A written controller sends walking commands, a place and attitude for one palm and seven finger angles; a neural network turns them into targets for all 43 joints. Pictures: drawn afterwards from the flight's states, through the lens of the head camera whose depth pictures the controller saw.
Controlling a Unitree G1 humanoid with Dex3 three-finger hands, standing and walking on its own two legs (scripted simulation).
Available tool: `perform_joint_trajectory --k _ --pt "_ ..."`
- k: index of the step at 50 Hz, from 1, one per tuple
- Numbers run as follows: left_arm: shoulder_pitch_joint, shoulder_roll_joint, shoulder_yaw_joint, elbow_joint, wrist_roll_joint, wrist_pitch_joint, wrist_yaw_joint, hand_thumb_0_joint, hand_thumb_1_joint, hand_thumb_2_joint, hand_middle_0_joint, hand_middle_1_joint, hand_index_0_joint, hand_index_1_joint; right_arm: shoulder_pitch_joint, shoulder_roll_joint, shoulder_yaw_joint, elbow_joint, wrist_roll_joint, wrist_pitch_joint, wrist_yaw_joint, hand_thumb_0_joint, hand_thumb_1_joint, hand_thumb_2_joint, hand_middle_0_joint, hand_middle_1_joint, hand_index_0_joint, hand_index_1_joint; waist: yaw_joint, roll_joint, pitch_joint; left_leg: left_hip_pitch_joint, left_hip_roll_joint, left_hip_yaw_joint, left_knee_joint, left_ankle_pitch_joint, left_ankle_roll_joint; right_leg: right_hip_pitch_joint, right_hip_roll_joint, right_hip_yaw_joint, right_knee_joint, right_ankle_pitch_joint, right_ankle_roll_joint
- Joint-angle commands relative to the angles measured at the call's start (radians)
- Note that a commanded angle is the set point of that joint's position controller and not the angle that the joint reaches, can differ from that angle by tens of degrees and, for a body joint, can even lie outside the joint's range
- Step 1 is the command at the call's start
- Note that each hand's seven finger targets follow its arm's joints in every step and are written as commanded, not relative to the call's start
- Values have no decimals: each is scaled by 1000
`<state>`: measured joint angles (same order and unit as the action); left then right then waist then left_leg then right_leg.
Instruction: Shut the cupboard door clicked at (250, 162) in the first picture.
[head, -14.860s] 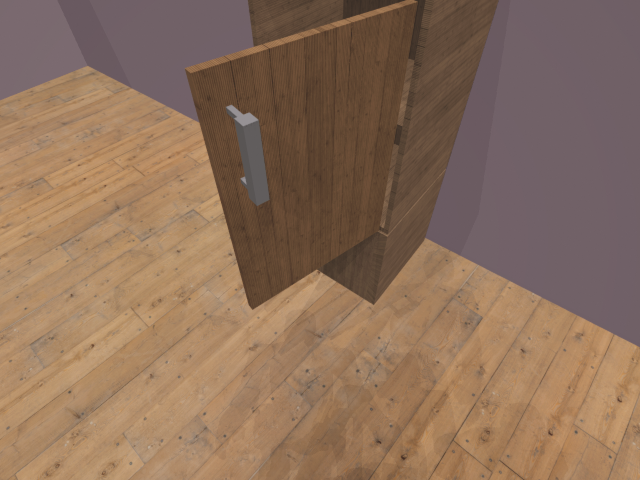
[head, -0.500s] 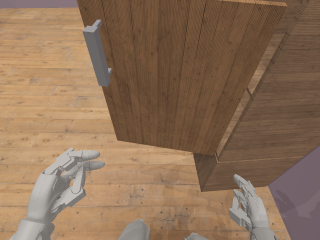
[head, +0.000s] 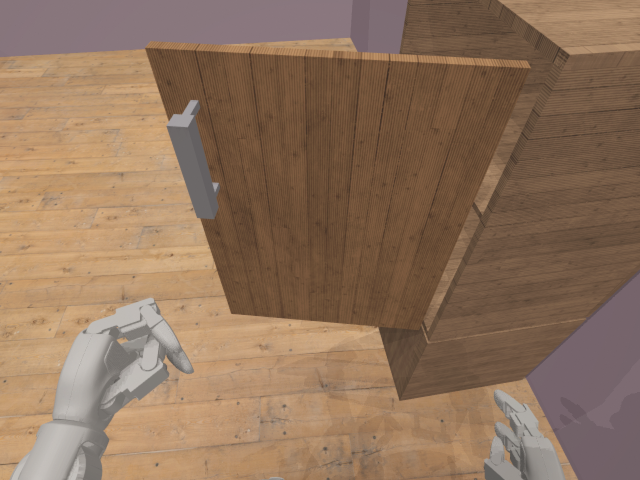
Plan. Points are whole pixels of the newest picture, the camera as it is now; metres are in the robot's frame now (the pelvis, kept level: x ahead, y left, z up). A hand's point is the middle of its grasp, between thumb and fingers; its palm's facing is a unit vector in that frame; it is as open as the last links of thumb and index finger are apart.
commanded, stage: raise the hand and make a fist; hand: left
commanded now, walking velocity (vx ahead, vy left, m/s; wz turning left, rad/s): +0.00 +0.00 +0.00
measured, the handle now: (200, 161) +0.47 +0.20 +0.15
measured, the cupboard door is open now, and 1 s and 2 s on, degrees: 75 75 75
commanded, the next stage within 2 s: bring the fist close to the handle in 0.80 s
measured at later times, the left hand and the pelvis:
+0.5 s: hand (132, 309) +0.24 +0.20 +0.16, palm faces -0.01 -1.00 -0.05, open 3.1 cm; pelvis +0.01 +0.00 +0.03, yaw +0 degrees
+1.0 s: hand (152, 323) +0.23 +0.18 +0.15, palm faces +0.01 -1.00 -0.07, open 3.1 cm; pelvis +0.00 -0.01 +0.03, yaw +1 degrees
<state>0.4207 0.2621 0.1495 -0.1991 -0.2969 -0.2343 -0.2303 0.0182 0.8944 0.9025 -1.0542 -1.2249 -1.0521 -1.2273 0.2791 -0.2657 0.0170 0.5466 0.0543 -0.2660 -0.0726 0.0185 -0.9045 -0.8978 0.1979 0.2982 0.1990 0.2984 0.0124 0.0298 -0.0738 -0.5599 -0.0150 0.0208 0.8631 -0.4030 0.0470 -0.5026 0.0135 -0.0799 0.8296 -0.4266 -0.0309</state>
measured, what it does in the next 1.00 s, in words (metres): stands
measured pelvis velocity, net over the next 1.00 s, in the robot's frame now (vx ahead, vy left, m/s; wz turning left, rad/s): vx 0.00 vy -0.01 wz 0.01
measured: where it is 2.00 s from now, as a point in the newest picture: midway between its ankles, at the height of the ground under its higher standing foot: outside the picture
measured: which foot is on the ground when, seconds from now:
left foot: down 0.00-1.00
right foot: down 0.00-1.00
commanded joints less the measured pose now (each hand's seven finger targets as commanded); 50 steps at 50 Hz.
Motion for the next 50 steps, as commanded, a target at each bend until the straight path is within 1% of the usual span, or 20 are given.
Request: perform_joint_trajectory --k 1,5,7,9,16,17,20,24,26,27,28,31,32,35,37,40,42,45,47,50 --pt "-109 118 79 -244 -18 -18 8 0 900 900 -1227 -1420 -1227 -1420 -80 -103 -23 -166 0 -65 2 0 -900 -900 200 300 200 300 14 49 -120 169 21 -92 -208 187 -21 67 7 14 -148 198 3" --pt "-146 121 81 -233 -18 52 -9 0 900 900 -1300 -1500 -1300 -1500 -87 -101 -13 -161 3 -56 2 0 -900 -900 200 300 200 300 12 25 -94 204 25 -94 -236 228 -21 99 8 10 -181 250 5" --pt "-173 153 113 -240 -19 76 -12 0 900 900 -1300 -1500 -1300 -1500 -91 -104 -10 -156 -2 -52 -1 0 -900 -900 200 300 200 300 13 17 -105 227 25 -92 -241 254 -19 124 8 12 -194 275 4" --pt "-207 136 102 -264 -21 93 -17 0 900 900 -1300 -1500 -1300 -1500 -98 -97 -4 -155 1 -50 1 0 -900 -900 200 300 200 300 12 30 -114 258 26 -91 -253 298 -23 143 8 7 -202 311 4" --pt "-298 152 125 -241 -28 157 -31 0 900 900 -1300 -1500 -1300 -1500 -124 -93 7 -133 5 -44 -4 0 -900 -900 200 300 200 300 22 35 -94 304 24 -93 -306 298 -29 184 6 4 -255 308 2" --pt "-304 176 145 -228 -32 169 -34 0 900 900 -1300 -1500 -1300 -1500 -128 -100 7 -130 4 -42 -6 0 -900 -900 200 300 200 300 27 7 -92 301 23 -91 -307 296 -24 203 4 14 -269 313 1" --pt "-350 172 144 -234 -37 197 -42 0 900 900 -1300 -1500 -1300 -1500 -143 -95 11 -129 9 -40 -9 0 -900 -900 200 300 200 300 31 30 -94 322 19 -87 -327 302 -23 218 1 14 -286 317 2" --pt "-293 147 144 -198 -42 223 -48 0 900 900 -1300 -1500 -1300 -1500 -149 -94 6 -129 10 -37 -5 0 -900 -900 200 300 200 300 39 -11 -85 325 16 -74 -333 317 -23 234 -2 17 -300 342 6" --pt "-294 142 143 -211 -44 221 -44 0 900 900 -1300 -1500 -1300 -1500 -152 -93 5 -128 9 -36 -3 0 -900 -900 200 300 200 300 38 -1 -77 326 14 -72 -338 305 -25 234 -2 18 -304 328 5" --pt "-285 181 175 -207 -41 218 -38 0 900 900 -1300 -1500 -1300 -1500 -154 -102 -1 -128 7 -37 -2 0 -900 -900 200 300 200 300 44 -31 -81 317 15 -67 -328 302 -20 245 -7 37 -313 328 6" --pt "-305 152 148 -233 -38 213 -35 0 900 900 -1300 -1500 -1300 -1500 -158 -95 2 -132 7 -35 -1 0 -900 -900 200 300 200 300 40 -6 -91 320 12 -61 -331 295 -18 244 -8 36 -313 317 7" --pt "-322 158 150 -244 -29 188 -15 0 900 900 -1300 -1500 -1300 -1500 -155 -93 2 -130 6 -39 -3 0 -900 -900 200 300 200 300 36 15 -63 320 12 -65 -345 248 -21 219 -3 28 -320 255 7" --pt "-322 188 168 -242 -23 181 -8 0 900 900 -1300 -1500 -1300 -1500 -151 -100 -1 -124 4 -40 -4 0 -900 -900 200 300 200 300 35 -10 -57 312 14 -67 -341 239 -17 223 -4 39 -328 239 7" --pt "-333 161 144 -233 -21 169 -5 0 900 900 -1300 -1500 -1300 -1500 -153 -94 2 -121 6 -46 -6 0 -900 -900 200 300 200 300 31 26 -41 316 11 -64 -348 204 -15 209 -7 43 -340 202 8" --pt "-327 181 153 -227 -18 165 -3 0 900 900 -1300 -1500 -1300 -1500 -151 -101 -1 -115 5 -50 -7 0 -900 -900 200 300 200 300 28 -7 -39 305 12 -63 -341 200 -13 220 -10 57 -350 190 10" --pt "-322 156 135 -231 -20 162 -12 0 900 900 -1300 -1500 -1300 -1500 -156 -96 0 -115 6 -56 -7 0 -900 -900 200 300 200 300 28 34 -62 320 8 -57 -340 205 -11 221 -12 57 -349 202 11" --pt "-316 184 155 -208 -20 166 -11 0 900 900 -1300 -1500 -1300 -1500 -154 -103 -1 -109 5 -60 -8 0 -900 -900 200 300 200 300 26 0 -33 300 9 -58 -334 195 -11 218 -15 68 -360 186 14" --pt "-328 155 129 -218 -21 163 -14 0 900 900 -1300 -1500 -1300 -1500 -161 -96 2 -113 7 -66 -9 0 -900 -900 200 300 200 300 24 12 -37 305 8 -58 -342 168 -10 208 -14 64 -366 142 16" --pt "-396 197 157 -170 -20 162 -8 0 900 900 -1300 -1500 -1300 -1500 -151 -107 -1 -92 7 -66 -15 0 -900 -900 200 300 200 300 7 -32 -4 290 10 -62 -330 158 -7 191 -17 80 -379 123 21" --pt "-502 164 115 -152 -14 153 -6 0 900 900 -1300 -1500 -1300 -1500 -158 -100 0 -87 9 -73 -21 0 -900 -900 200 300 200 300 1 -5 -32 315 7 -59 -335 148 -5 184 -18 75 -375 113 22"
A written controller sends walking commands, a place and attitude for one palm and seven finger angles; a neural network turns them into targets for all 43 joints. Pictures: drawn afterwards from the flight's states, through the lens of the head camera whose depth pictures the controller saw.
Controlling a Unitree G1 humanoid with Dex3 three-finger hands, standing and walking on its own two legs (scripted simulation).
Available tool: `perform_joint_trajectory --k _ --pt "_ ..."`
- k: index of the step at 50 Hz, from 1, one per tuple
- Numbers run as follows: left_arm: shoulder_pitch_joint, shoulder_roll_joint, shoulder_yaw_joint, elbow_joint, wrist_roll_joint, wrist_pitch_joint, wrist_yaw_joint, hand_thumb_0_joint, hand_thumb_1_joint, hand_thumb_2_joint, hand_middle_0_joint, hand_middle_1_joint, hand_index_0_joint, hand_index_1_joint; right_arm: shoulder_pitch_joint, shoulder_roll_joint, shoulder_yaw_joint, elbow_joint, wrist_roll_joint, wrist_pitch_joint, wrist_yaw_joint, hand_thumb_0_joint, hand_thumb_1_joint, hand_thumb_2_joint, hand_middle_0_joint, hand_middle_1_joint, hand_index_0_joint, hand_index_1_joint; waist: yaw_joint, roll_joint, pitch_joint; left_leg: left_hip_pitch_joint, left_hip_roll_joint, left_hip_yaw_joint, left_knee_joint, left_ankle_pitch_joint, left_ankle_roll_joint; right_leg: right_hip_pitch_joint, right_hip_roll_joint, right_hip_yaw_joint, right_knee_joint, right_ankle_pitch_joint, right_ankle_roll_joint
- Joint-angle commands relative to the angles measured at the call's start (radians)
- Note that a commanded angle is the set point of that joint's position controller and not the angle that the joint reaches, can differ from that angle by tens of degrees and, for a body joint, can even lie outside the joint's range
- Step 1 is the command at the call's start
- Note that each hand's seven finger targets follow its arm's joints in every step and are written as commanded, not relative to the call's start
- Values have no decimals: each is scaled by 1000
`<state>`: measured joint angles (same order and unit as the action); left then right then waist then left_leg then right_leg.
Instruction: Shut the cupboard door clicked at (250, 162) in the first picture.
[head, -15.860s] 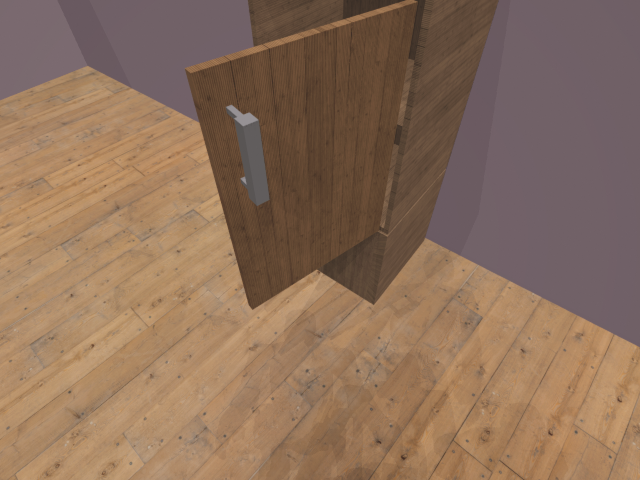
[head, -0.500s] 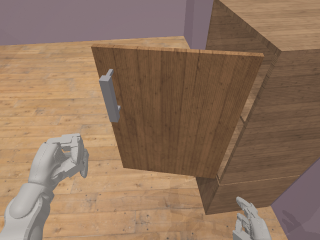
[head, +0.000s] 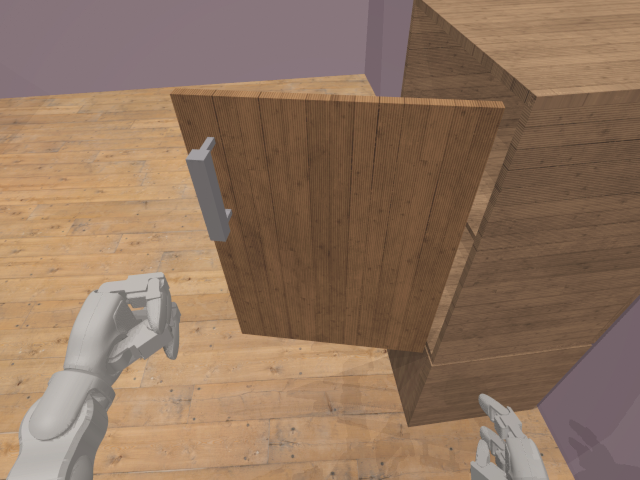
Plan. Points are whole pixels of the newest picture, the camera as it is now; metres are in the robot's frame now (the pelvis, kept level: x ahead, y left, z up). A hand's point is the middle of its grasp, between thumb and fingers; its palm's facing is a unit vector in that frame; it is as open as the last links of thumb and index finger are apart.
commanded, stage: bring the fist close to the handle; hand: left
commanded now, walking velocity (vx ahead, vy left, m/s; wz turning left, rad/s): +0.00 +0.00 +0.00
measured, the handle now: (214, 190) +0.48 +0.21 +0.12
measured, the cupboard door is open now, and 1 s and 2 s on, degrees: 75 75 68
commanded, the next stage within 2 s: push the door shut along its arc in 1.30 s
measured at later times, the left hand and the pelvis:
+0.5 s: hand (198, 266) +0.32 +0.18 +0.13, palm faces -0.02 -1.00 -0.05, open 3.1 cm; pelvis +0.02 +0.00 +0.00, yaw -1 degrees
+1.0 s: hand (219, 225) +0.40 +0.18 +0.12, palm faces -0.02 -1.00 -0.04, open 3.1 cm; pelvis +0.03 +0.00 +0.00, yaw -2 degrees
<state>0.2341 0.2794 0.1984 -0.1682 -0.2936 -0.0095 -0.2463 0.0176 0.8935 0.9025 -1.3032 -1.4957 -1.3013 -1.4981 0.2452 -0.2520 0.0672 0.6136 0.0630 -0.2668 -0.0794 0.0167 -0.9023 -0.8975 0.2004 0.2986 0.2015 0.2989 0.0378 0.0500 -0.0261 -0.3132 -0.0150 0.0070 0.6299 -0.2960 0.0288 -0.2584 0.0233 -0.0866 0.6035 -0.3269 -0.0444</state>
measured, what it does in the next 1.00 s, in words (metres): stands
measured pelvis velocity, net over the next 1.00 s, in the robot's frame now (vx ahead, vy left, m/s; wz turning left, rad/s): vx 0.03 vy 0.00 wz -0.03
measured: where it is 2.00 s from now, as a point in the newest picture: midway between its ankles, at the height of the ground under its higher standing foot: outside the picture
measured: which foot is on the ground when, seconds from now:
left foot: down 0.00-1.00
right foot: down 0.00-1.00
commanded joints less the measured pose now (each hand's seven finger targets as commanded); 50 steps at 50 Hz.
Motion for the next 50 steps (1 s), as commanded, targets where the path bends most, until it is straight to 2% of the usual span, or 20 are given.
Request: perform_joint_trajectory --k 1,6,7,11,12,13,15,17,18,23,29,31,32,36,37,39,42,44,47,50 --pt "-331 160 70 -156 -13 -72 10 0 900 900 -1300 -1500 -1300 -1500 -122 -117 -49 -149 2 -73 -16 0 -900 -900 200 300 200 300 -23 -18 -79 68 7 -45 -103 38 13 -60 -27 81 -149 11 35" --pt "-403 191 101 -32 -11 -58 2 0 900 900 -1300 -1500 -1300 -1500 -125 -119 -49 -134 2 -68 -20 0 -900 -900 200 300 200 300 -14 -50 -109 51 3 -36 -90 73 13 -25 -41 111 -151 55 39" --pt "-407 227 132 2 -13 -53 -1 0 900 900 -1300 -1500 -1300 -1500 -121 -125 -49 -130 2 -61 -19 0 -900 -900 200 300 200 300 -10 -67 -109 32 6 -36 -83 80 10 -9 -48 130 -153 58 42" --pt "-482 185 100 5 -12 -53 -7 0 900 900 -1300 -1500 -1300 -1500 -129 -116 -51 -144 5 -58 -12 0 -900 -900 200 300 200 300 -6 -8 -170 83 1 -28 -89 147 11 3 -40 93 -116 181 36" --pt "-458 221 139 42 -16 -50 -5 0 900 900 -1300 -1500 -1300 -1500 -121 -123 -53 -141 3 -56 -12 0 -900 -900 200 300 200 300 0 -64 -166 64 5 -31 -81 160 11 16 -42 103 -115 209 40" --pt "-469 211 131 52 -13 -51 -7 0 900 900 -1300 -1500 -1300 -1500 -119 -122 -53 -140 3 -53 -10 0 -900 -900 200 300 200 300 -4 -69 -169 56 4 -23 -82 166 11 21 -45 102 -111 226 45" --pt "-509 202 119 54 -8 -58 -10 0 900 900 -1300 -1500 -1300 -1500 -113 -123 -57 -139 5 -48 -6 0 -900 -900 200 300 200 300 -12 -38 -182 75 2 -19 -78 187 12 10 -40 92 -100 263 43" --pt "-481 234 149 56 -5 -60 -4 0 900 900 -1300 -1500 -1300 -1500 -107 -128 -60 -147 1 -44 -2 0 -900 -900 200 300 200 300 5 -41 -204 79 5 -18 -74 224 11 32 -40 89 -86 310 41" --pt "-505 201 118 40 -2 -65 -6 0 900 900 -1300 -1500 -1300 -1500 -113 -122 -59 -151 3 -43 1 0 -900 -900 200 300 200 300 -4 -24 -214 90 2 -14 -74 235 12 30 -41 87 -81 332 41" --pt "-581 188 89 53 12 -74 14 0 900 900 -1300 -1500 -1300 -1500 -99 -126 -66 -139 5 -34 1 0 -900 -900 200 300 200 300 -27 -30 -206 118 7 -15 -75 241 14 -12 -28 70 -82 316 39" --pt "-661 185 78 113 27 -72 37 0 900 900 -1300 -1500 -1300 -1500 -100 -127 -65 -127 5 -13 2 0 -900 -900 200 300 200 300 -35 -33 -214 128 8 -18 -84 236 11 -18 -27 65 -86 299 35" --pt "-716 197 82 157 30 -72 41 0 900 900 -1300 -1500 -1300 -1500 -99 -128 -62 -118 5 -2 0 0 -900 -900 200 300 200 300 -41 -27 -203 129 9 -20 -89 220 9 -29 -26 64 -91 276 32" --pt "-726 243 119 182 33 -74 47 0 900 900 -1300 -1500 -1300 -1500 -94 -136 -65 -111 4 4 -1 0 -900 -900 200 300 200 300 -39 -48 -211 121 11 -19 -84 218 10 -19 -28 72 -96 271 34" --pt "-811 206 82 239 36 -82 40 0 900 900 -1300 -1500 -1300 -1500 -94 -130 -64 -113 7 16 2 0 -900 -900 200 300 200 300 -42 -9 -243 143 9 -20 -85 259 7 -13 -26 67 -84 314 26" --pt "-809 225 96 252 41 -87 44 0 900 900 -1300 -1500 -1300 -1500 -87 -134 -67 -110 5 19 4 0 -900 -900 200 300 200 300 -40 -34 -263 145 11 -19 -79 275 8 0 -27 68 -82 331 28" --pt "-820 208 88 286 38 -87 41 0 900 900 -1300 -1500 -1300 -1500 -82 -131 -68 -112 6 24 9 0 -900 -900 200 300 200 300 -41 -28 -269 146 10 -17 -77 290 7 -4 -28 66 -79 355 28" --pt "-848 229 101 362 44 -87 41 0 900 900 -1300 -1500 -1300 -1500 -65 -142 -71 -104 6 41 10 0 -900 -900 200 300 200 300 -48 -81 -245 119 12 -15 -74 280 10 -10 -28 69 -83 356 32" --pt "-890 207 80 366 45 -92 39 0 900 900 -1300 -1500 -1300 -1500 -63 -138 -71 -107 8 50 14 0 -900 -900 200 300 200 300 -56 -59 -256 124 9 -13 -74 292 10 -11 -29 71 -79 374 31" --pt "-861 283 148 377 52 -106 44 0 900 900 -1300 -1500 -1300 -1500 -53 -145 -77 -112 4 64 17 0 -900 -900 200 300 200 300 -32 -37 -299 126 10 -11 -72 327 7 29 -30 73 -69 404 26" --pt "-861 223 101 344 47 -122 38 0 900 900 -1300 -1500 -1300 -1500 -58 -134 -78 -124 9 67 24 0 -900 -900 200 300 200 300 -38 -17 -301 143 12 -8 -72 356 7 19 -26 68 -65 428 26"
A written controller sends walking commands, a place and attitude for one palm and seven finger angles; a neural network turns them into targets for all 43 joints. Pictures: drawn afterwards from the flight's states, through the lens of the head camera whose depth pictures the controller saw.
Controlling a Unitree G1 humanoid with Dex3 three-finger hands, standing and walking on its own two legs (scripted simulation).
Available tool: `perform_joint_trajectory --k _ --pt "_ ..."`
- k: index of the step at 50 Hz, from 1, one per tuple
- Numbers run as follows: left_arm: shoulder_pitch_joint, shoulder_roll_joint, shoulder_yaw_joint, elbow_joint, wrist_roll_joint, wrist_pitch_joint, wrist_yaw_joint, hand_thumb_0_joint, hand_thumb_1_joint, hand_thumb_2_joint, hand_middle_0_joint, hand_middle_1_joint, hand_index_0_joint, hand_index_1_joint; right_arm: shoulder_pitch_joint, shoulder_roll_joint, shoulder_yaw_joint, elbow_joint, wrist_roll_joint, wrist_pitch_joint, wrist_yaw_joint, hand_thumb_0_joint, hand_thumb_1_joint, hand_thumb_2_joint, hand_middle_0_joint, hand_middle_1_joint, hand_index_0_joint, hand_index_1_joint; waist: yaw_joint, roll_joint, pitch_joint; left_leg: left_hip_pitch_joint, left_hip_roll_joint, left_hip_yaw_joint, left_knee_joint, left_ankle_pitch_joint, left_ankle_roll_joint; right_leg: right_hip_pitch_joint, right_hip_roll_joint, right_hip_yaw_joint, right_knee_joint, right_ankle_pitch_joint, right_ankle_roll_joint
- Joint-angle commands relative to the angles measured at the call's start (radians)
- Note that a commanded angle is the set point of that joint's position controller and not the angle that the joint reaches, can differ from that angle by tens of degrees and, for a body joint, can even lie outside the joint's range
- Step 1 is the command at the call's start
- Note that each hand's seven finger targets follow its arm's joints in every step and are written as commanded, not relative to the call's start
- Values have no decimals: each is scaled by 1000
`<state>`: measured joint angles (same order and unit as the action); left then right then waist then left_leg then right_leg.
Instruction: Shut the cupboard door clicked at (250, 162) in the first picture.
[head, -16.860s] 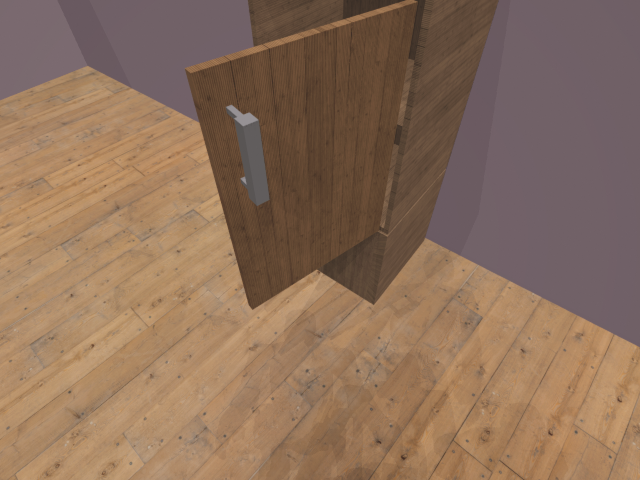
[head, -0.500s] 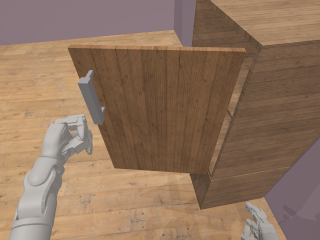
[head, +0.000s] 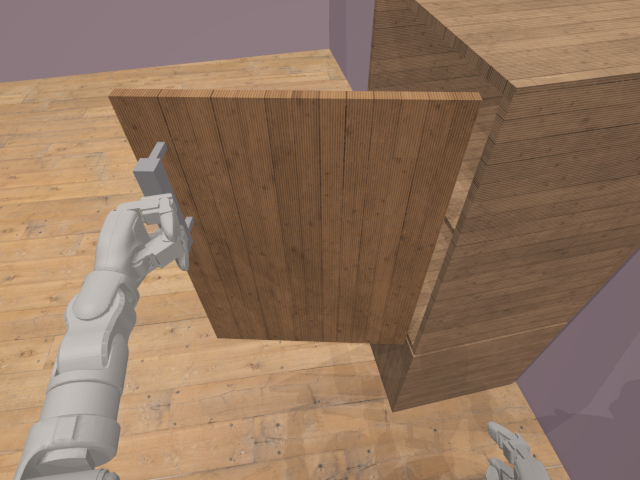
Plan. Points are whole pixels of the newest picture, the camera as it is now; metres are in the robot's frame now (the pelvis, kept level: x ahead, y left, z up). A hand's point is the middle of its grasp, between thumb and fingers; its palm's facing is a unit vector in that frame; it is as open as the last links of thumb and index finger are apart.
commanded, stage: bring the fist close to the handle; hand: left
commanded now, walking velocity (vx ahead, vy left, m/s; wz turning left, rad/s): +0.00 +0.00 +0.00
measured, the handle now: (171, 199) +0.44 +0.22 +0.12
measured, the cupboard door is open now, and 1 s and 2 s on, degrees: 75 68 54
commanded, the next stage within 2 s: push the door shut along its arc in 0.30 s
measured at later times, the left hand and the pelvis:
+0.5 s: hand (175, 246) +0.36 +0.19 +0.12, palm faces +0.02 -1.00 -0.04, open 3.1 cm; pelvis +0.00 +0.00 +0.00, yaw +0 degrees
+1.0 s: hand (189, 214) +0.41 +0.19 +0.13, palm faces -0.12 -0.99 -0.04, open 3.1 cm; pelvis -0.01 +0.01 +0.00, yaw +1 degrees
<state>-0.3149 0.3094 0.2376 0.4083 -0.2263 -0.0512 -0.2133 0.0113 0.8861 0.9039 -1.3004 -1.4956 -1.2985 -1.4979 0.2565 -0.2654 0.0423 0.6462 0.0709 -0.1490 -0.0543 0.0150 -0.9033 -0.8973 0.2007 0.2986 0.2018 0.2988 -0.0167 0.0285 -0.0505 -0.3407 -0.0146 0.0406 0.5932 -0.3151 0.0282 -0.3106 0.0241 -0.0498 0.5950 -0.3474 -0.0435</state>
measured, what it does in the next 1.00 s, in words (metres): stands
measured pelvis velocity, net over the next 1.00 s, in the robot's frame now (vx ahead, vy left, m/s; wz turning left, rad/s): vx -0.01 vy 0.01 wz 0.02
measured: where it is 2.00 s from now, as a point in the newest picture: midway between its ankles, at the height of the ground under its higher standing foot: outside the picture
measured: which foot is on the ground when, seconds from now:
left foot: down 0.00-1.00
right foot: down 0.00-1.00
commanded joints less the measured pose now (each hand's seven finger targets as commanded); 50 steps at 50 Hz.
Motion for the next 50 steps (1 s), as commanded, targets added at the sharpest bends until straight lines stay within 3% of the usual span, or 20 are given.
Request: perform_joint_trajectory --k 1,4,9,12,17,20,22,23,26,27,28,32,34,37,40,42,43,45,47,50 --pt "-303 203 77 -242 -23 -85 7 0 900 900 -1300 -1500 -1300 -1500 -66 -122 -57 -157 0 -50 -1 0 -900 -900 200 300 200 300 19 -3 -285 176 12 -42 -35 378 7 75 -25 30 -58 450 26" --pt "-273 207 84 -261 -25 -90 11 0 900 900 -1300 -1500 -1300 -1500 -71 -123 -58 -162 0 -46 -1 0 -900 -900 200 300 200 300 22 -10 -273 168 12 -39 -41 364 10 79 -25 33 -64 446 28" --pt "-320 165 31 -276 -24 -92 20 0 900 900 -1300 -1500 -1300 -1500 -76 -122 -57 -155 2 -46 -5 0 -900 -900 200 300 200 300 -1 -8 -239 180 14 -46 -52 298 11 38 -21 30 -82 361 28" --pt "-316 224 76 -254 -18 -91 29 0 900 900 -1300 -1500 -1300 -1500 -76 -129 -55 -143 0 -40 -11 0 -900 -900 200 300 200 300 4 -16 -233 170 15 -44 -55 281 12 50 -23 35 -90 347 28" --pt "-318 227 85 -222 -20 -91 23 0 900 900 -1300 -1500 -1300 -1500 -84 -126 -52 -147 1 -37 -11 0 -900 -900 200 300 200 300 7 -20 -231 163 12 -43 -55 276 12 57 -26 40 -90 352 28" --pt "-317 187 55 -212 -25 -87 12 0 900 900 -1300 -1500 -1300 -1500 -86 -120 -49 -153 5 -38 -8 0 -900 -900 200 300 200 300 5 -10 -229 167 11 -42 -54 280 11 46 -24 36 -87 361 27" --pt "-345 218 63 -192 -19 -89 4 0 900 900 -1300 -1500 -1300 -1500 -78 -129 -51 -146 5 -34 -11 0 -900 -900 200 300 200 300 -6 -31 -213 159 13 -46 -51 272 12 41 -25 36 -89 350 27" --pt "-380 197 40 -176 -21 -88 -4 0 900 900 -1300 -1500 -1300 -1500 -79 -127 -47 -145 6 -33 -11 0 -900 -900 200 300 200 300 -19 -36 -195 155 10 -44 -50 252 15 21 -26 41 -94 342 31" --pt "-488 207 27 -146 -22 -96 -28 0 900 900 -1300 -1500 -1300 -1500 -74 -129 -45 -138 5 -31 -18 0 -900 -900 200 300 200 300 -33 -11 -214 164 6 -50 -46 232 15 5 -26 46 -93 316 27" --pt "-505 257 64 -114 -21 -99 -29 0 900 900 -1300 -1500 -1300 -1500 -66 -136 -48 -128 5 -27 -22 0 -900 -900 200 300 200 300 -36 -35 -204 153 9 -49 -41 215 17 3 -27 52 -100 297 30" --pt "-537 254 52 -90 -19 -102 -38 0 900 900 -1300 -1500 -1300 -1500 -65 -137 -44 -125 6 -24 -23 0 -900 -900 200 300 200 300 -40 -19 -203 147 6 -51 -43 210 16 -2 -28 52 -97 290 27" --pt "-608 288 64 -23 -19 -125 -69 0 900 900 -1300 -1500 -1300 -1500 -40 -145 -47 -118 1 -18 -24 0 -900 -900 200 300 200 300 -39 -1 -264 155 3 -56 -28 239 17 15 -31 56 -80 319 23" --pt "-642 254 32 12 -23 -132 -89 0 900 900 -1300 -1500 -1300 -1500 -33 -143 -48 -118 4 -21 -20 0 -900 -900 200 300 200 300 -47 8 -276 165 1 -60 -23 247 17 0 -29 50 -74 327 19" --pt "-678 290 48 90 -25 -145 -110 0 900 900 -1300 -1500 -1300 -1500 -8 -157 -49 -106 2 -12 -22 0 -900 -900 200 300 200 300 -54 -25 -261 136 2 -63 -16 233 19 -9 -29 52 -71 316 21" --pt "-740 249 3 126 -26 -162 -130 0 900 900 -1300 -1500 -1300 -1500 1 -156 -51 -106 4 -12 -17 0 -900 -900 200 300 200 300 -66 11 -266 146 0 -67 -10 239 18 -38 -26 48 -62 321 16" --pt "-757 311 47 154 -21 -173 -132 0 900 900 -1300 -1500 -1300 -1500 24 -169 -56 -94 0 -7 -18 0 -900 -900 200 300 200 300 -61 -9 -291 146 3 -75 -8 251 19 -29 -25 45 -56 318 14" --pt "-779 268 10 147 -23 -178 -139 0 900 900 -1300 -1500 -1300 -1500 24 -163 -56 -100 0 -9 -15 0 -900 -900 200 300 200 300 -69 16 -307 161 0 -71 -5 263 20 -35 -24 46 -52 334 15" --pt "-783 279 19 201 -23 -182 -151 0 900 900 -1300 -1500 -1300 -1500 42 -170 -58 -91 -1 -6 -15 0 -900 -900 200 300 200 300 -74 -24 -295 148 4 -76 -3 266 19 -46 -20 40 -49 335 15" --pt "-830 301 26 213 -17 -195 -160 0 900 900 -1300 -1500 -1300 -1500 54 -176 -61 -81 -4 -1 -17 0 -900 -900 200 300 200 300 -82 -14 -302 149 5 -74 4 257 22 -54 -22 45 -48 327 16" --pt "-866 271 -1 262 -19 -203 -178 0 900 900 -1300 -1500 -1300 -1500 66 -176 -62 -77 -4 -3 -14 0 -900 -900 200 300 200 300 -95 -13 -293 154 6 -80 7 252 20 -90 -17 38 -44 313 14"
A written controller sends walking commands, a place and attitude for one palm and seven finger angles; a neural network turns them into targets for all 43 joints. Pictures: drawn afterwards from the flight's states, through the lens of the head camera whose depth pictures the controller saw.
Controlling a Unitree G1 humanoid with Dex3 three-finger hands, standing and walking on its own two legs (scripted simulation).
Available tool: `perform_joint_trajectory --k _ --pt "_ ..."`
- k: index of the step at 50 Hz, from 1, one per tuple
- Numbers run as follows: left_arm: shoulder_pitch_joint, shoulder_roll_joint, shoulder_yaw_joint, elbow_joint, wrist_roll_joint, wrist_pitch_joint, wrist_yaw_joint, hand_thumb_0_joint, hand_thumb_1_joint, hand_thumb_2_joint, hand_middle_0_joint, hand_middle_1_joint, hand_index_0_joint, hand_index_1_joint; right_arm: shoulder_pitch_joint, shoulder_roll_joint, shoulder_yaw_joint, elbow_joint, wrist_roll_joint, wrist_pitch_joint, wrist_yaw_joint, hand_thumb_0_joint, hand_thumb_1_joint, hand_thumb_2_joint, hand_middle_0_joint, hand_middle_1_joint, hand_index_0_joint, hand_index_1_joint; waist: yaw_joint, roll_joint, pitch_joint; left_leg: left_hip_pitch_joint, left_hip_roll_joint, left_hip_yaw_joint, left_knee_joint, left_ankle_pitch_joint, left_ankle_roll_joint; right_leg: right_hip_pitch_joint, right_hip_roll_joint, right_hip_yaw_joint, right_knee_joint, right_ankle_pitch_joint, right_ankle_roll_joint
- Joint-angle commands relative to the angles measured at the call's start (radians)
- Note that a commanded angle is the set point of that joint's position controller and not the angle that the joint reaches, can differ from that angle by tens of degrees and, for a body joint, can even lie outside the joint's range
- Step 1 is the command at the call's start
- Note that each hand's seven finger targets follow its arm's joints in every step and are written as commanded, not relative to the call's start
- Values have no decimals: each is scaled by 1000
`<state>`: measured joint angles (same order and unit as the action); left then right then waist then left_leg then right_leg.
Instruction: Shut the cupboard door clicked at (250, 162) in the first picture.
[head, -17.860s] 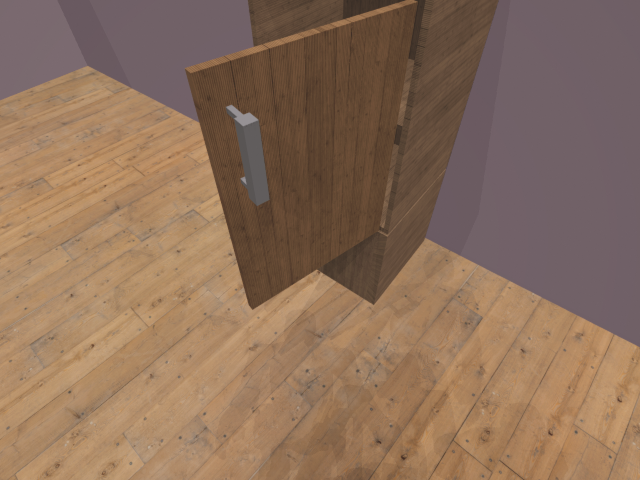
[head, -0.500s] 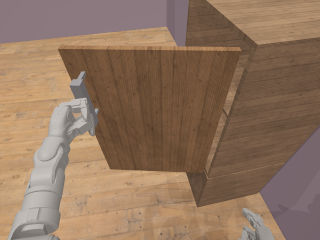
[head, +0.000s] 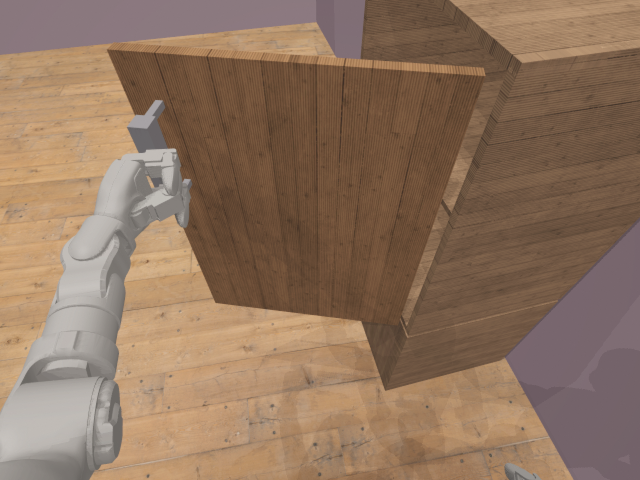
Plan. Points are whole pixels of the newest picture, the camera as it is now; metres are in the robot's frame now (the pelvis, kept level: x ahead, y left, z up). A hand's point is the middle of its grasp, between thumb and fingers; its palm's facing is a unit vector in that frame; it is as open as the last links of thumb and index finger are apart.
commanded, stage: push the door shut along its arc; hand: left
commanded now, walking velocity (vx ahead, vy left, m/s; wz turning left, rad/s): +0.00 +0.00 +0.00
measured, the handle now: (167, 159) +0.50 +0.21 +0.13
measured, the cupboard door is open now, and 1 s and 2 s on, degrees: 68 54 45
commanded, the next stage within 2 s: pull the fist back off the door in 1.28 s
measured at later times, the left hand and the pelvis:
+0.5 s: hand (212, 163) +0.49 +0.15 +0.13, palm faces -0.29 -0.96 -0.02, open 3.1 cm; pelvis +0.00 +0.01 -0.01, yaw -1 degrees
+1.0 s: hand (250, 137) +0.54 +0.10 +0.14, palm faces -0.39 -0.92 +0.02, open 3.0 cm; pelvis +0.01 +0.01 -0.02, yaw -2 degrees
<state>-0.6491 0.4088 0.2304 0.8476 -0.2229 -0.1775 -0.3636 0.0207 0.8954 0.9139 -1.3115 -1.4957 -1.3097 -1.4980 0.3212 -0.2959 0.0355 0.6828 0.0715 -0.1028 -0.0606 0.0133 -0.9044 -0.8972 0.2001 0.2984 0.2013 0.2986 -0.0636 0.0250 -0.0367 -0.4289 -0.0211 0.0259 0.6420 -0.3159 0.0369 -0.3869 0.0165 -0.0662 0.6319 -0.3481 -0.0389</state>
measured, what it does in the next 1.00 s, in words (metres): stands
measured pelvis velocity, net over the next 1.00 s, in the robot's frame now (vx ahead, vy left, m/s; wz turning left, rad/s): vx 0.01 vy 0.01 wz -0.04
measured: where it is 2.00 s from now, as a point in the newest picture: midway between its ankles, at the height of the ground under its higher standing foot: outside the picture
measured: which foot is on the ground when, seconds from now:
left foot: down 0.00-1.00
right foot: down 0.00-1.00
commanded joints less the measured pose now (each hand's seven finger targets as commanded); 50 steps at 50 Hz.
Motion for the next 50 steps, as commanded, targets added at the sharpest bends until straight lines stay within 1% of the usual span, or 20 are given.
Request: perform_joint_trajectory --k 1,4,7,10,12,15,17,24,26,28,31,34,36,38,40,42,44,46,48,50 --pt "-561 209 33 -173 -20 -84 -30 0 900 900 -1300 -1500 -1300 -1500 12 -152 -57 -107 -6 -48 -9 0 -900 -900 200 300 200 300 -48 8 -313 238 14 -67 -39 251 9 -20 -10 57 -78 307 9" --pt "-612 181 3 -105 -16 -88 -44 0 900 900 -1300 -1500 -1300 -1500 27 -154 -55 -96 -9 -48 -8 0 -900 -900 200 300 200 300 -66 4 -303 235 15 -70 -33 237 11 -57 -8 55 -74 285 10" --pt "-671 216 13 -71 -5 -104 -56 0 900 900 -1300 -1500 -1300 -1500 50 -163 -58 -85 -15 -46 -9 0 -900 -900 200 300 200 300 -75 19 -325 228 17 -75 -25 224 11 -74 -11 56 -63 262 8" --pt "-726 174 -26 -7 -1 -103 -69 0 900 900 -1300 -1500 -1300 -1500 64 -164 -58 -71 -17 -52 -6 0 -900 -900 200 300 200 300 -97 33 -309 226 20 -87 -14 206 6 -137 -5 47 -54 226 7" --pt "-753 228 15 30 2 -104 -72 0 900 900 -1300 -1500 -1300 -1500 89 -178 -62 -61 -23 -49 -9 0 -900 -900 200 300 200 300 -103 0 -333 217 23 -90 -3 219 10 -138 -6 49 -45 235 8" --pt "-814 188 -25 38 12 -105 -85 0 900 900 -1300 -1500 -1300 -1500 100 -174 -63 -59 -26 -54 -3 0 -900 -900 200 300 200 300 -116 50 -376 244 23 -99 15 252 4 -178 -2 44 -24 246 6" --pt "-831 214 -7 89 13 -98 -88 0 900 900 -1300 -1500 -1300 -1500 125 -183 -65 -46 -30 -49 -4 0 -900 -900 200 300 200 300 -125 23 -364 225 27 -102 24 256 6 -199 -1 41 -18 241 6" --pt "-873 248 32 90 27 -98 -106 0 900 900 -1300 -1500 -1300 -1500 163 -186 -73 -54 -43 -41 6 0 -900 -900 200 300 200 300 -115 63 -467 256 26 -106 62 366 2 -203 9 42 12 315 6" --pt "-866 284 61 151 32 -82 -106 0 900 900 -1300 -1500 -1300 -1500 175 -191 -72 -50 -43 -30 5 0 -900 -900 200 300 200 300 -124 8 -418 189 28 -99 62 321 6 -200 11 43 9 304 8" --pt "-897 296 56 159 45 -82 -103 0 900 900 -1300 -1500 -1300 -1500 181 -190 -69 -52 -44 -22 4 0 -900 -900 200 300 200 300 -127 35 -403 170 26 -95 66 320 8 -209 13 43 11 302 10" --pt "-947 290 43 120 61 -94 -104 0 900 900 -1300 -1500 -1300 -1500 201 -190 -77 -51 -48 -19 8 0 -900 -900 200 300 200 300 -134 88 -457 222 29 -105 78 352 2 -240 14 41 22 303 8" --pt "-959 264 33 150 52 -81 -117 0 900 900 -1300 -1500 -1300 -1500 211 -193 -77 -48 -52 -13 7 0 -900 -900 200 300 200 300 -144 77 -474 240 30 -107 92 384 3 -257 22 38 24 318 10" --pt "-1005 295 47 178 55 -71 -117 0 900 900 -1300 -1500 -1300 -1500 226 -196 -76 -36 -54 -9 3 0 -900 -900 200 300 200 300 -162 36 -443 186 29 -103 90 335 9 -251 22 40 21 306 12" --pt "-1012 347 89 177 59 -73 -116 0 900 900 -1300 -1500 -1300 -1500 230 -199 -73 -39 -57 -6 0 0 -900 -900 200 300 200 300 -146 53 -489 193 25 -104 100 383 10 -221 25 41 34 343 9" --pt "-1008 335 74 165 72 -81 -117 0 900 900 -1300 -1500 -1300 -1500 231 -193 -74 -42 -59 -4 2 0 -900 -900 200 300 200 300 -141 98 -502 213 27 -105 107 404 6 -240 24 41 38 343 7" --pt "-1011 331 81 208 65 -74 -117 0 900 900 -1300 -1500 -1300 -1500 243 -197 -74 -38 -59 0 0 0 -900 -900 200 300 200 300 -153 75 -489 198 26 -99 117 411 10 -247 28 38 43 354 7" --pt "-999 378 112 255 77 -60 -118 0 900 900 -1300 -1500 -1300 -1500 250 -204 -74 -42 -60 8 1 0 -900 -900 200 300 200 300 -154 13 -460 132 25 -91 116 359 13 -227 29 48 35 348 15" --pt "-1034 378 91 268 91 -53 -121 0 900 900 -1300 -1500 -1300 -1500 251 -202 -72 -43 -61 14 -1 0 -900 -900 200 300 200 300 -168 21 -445 79 20 -77 123 324 18 -215 26 56 37 358 18" --pt "-1051 415 114 256 94 -61 -126 0 900 900 -1300 -1500 -1300 -1500 254 -203 -71 -44 -61 21 -3 0 -900 -900 200 300 200 300 -160 45 -488 104 17 -78 139 369 17 -205 32 53 52 392 15" --pt "-1066 388 81 245 94 -62 -141 0 900 900 -1300 -1500 -1300 -1500 253 -200 -73 -44 -62 24 -4 0 -900 -900 200 300 200 300 -170 47 -504 98 17 -74 144 365 19 -198 31 59 51 405 17"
